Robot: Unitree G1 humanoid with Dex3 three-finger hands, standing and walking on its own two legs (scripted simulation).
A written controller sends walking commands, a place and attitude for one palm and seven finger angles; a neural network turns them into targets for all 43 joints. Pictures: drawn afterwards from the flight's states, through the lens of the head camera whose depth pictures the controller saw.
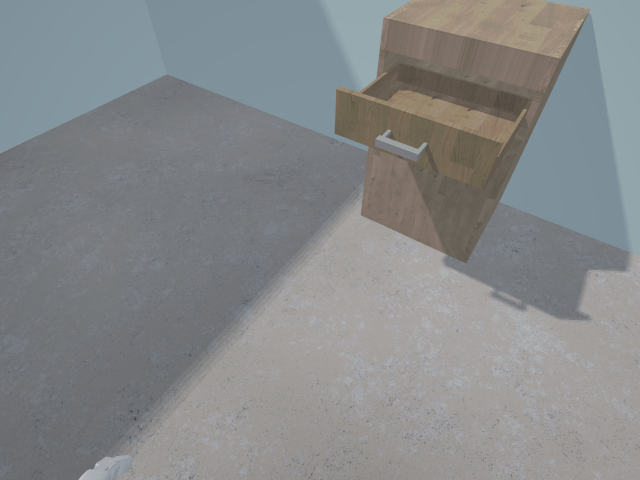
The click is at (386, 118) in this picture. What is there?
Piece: drawer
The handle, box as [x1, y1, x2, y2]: [374, 130, 427, 161]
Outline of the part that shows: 375,139 374,145 415,161 418,159 420,153 427,143 424,142 418,149 387,138 386,137 390,133 390,130 387,130 381,136 379,135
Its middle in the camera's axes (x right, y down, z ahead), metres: +0.21 -0.25 +1.00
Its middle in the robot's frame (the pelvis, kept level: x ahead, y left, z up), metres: +0.92 -0.16 -0.10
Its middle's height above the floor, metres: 0.67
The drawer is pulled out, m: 0.30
